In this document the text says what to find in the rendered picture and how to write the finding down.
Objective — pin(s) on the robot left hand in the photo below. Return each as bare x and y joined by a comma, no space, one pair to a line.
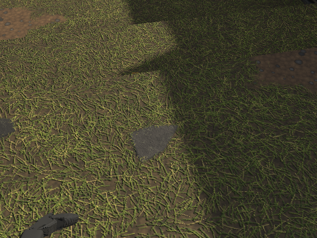
50,223

